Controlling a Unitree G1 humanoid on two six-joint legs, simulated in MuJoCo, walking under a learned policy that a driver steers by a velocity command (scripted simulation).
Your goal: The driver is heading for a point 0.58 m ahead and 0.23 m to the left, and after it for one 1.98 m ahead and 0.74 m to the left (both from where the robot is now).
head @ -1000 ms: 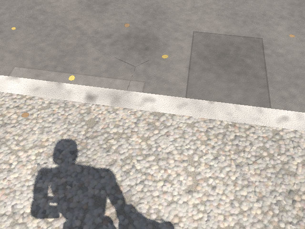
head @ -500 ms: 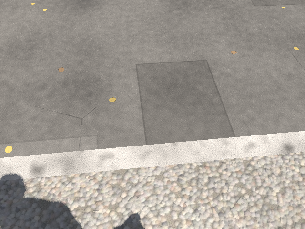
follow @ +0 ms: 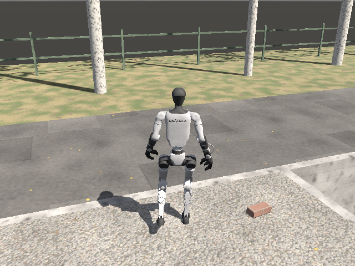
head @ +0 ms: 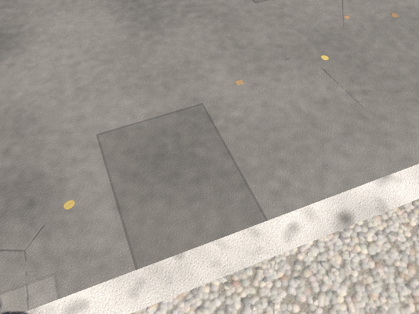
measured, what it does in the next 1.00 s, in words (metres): walks ahead, turning left: left foot, then right foot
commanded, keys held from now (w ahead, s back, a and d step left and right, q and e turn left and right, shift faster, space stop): w+q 0.98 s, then no key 0.02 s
